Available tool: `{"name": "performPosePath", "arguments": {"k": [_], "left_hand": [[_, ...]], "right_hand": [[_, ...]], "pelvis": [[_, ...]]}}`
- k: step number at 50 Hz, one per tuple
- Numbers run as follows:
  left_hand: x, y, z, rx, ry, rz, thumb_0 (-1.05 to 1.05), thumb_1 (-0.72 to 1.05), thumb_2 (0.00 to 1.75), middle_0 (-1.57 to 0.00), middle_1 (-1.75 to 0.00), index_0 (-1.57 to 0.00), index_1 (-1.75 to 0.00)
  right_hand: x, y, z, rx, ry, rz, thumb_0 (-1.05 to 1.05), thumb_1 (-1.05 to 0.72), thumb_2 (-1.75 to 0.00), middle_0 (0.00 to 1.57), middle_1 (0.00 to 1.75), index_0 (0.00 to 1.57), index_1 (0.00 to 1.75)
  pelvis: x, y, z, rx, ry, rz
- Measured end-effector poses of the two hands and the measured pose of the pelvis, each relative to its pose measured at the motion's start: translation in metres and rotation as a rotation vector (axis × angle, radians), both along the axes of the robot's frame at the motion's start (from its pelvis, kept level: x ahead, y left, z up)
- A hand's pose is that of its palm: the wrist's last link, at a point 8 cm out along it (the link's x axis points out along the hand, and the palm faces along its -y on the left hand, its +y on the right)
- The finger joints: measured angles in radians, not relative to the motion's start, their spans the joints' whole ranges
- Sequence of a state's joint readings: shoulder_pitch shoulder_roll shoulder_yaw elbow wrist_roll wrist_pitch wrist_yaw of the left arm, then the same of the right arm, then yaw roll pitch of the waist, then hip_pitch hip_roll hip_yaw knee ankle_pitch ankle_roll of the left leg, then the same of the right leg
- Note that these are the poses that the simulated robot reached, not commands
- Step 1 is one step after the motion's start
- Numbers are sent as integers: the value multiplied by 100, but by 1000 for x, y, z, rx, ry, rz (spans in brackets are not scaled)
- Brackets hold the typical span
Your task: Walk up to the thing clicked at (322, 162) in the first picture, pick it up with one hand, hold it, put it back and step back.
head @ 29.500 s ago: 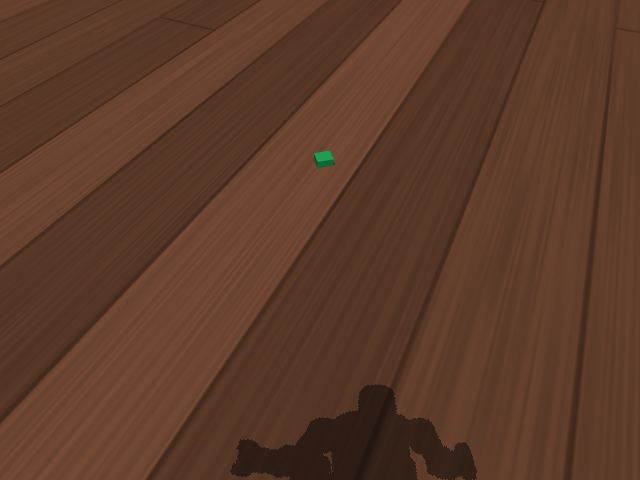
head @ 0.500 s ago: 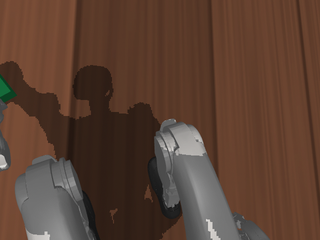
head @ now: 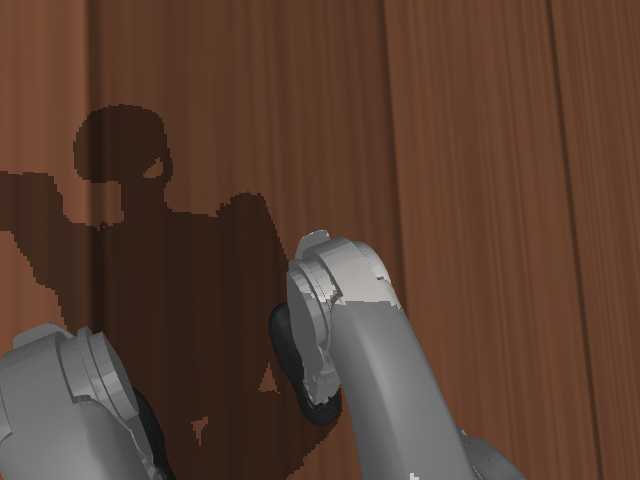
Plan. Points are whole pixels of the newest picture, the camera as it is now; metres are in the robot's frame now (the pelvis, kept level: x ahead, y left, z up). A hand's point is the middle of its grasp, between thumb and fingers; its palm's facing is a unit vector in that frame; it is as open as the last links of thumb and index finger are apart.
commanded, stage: rest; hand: left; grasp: from above
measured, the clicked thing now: out of the picture +0.49 +0.29 -0.25
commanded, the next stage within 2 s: open in 1.16 s
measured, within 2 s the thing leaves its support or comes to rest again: rests again in 0.86 s
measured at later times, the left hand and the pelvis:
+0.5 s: hand out of the picture +0.48 +0.29 -0.24, palm faces -0.39 -0.22 -0.89, open 9.4 cm; pelvis +0.00 +0.01 +0.00, yaw -2 degrees
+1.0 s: hand out of the picture +0.48 +0.28 -0.26, palm faces -0.40 -0.23 -0.89, open 9.4 cm; pelvis -0.01 +0.01 +0.00, yaw -3 degrees
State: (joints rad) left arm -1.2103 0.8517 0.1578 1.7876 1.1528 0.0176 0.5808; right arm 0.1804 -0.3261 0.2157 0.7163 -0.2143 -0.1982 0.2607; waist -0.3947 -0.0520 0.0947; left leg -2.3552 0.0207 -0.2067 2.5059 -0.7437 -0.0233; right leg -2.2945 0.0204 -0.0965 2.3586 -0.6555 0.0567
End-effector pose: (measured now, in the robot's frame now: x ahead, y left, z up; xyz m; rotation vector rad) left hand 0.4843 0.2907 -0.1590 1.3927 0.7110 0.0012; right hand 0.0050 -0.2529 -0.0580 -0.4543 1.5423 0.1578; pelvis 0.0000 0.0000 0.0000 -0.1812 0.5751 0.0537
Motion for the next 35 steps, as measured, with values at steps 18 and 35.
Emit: {"name": "performPosePath", "arguments": {"k": [18, 35], "left_hand": [[1, 2, -22, -4, -11, -5, 2, 15, 27, -83, -32, -80, -31], [2, -1, -32, -8, -4, 17, 2, 15, 30, -80, -34, -78, -34]], "right_hand": [[-10, 6, 14, -4, 20, 47, 0, -90, -89, 20, 30, 20, 30], [-12, 16, 21, 21, 15, 53, 0, -90, -89, 20, 30, 20, 30]], "pelvis": [[-3, 4, -3, -30, -29, -11], [-4, 7, -1, -47, -35, -17]]}}
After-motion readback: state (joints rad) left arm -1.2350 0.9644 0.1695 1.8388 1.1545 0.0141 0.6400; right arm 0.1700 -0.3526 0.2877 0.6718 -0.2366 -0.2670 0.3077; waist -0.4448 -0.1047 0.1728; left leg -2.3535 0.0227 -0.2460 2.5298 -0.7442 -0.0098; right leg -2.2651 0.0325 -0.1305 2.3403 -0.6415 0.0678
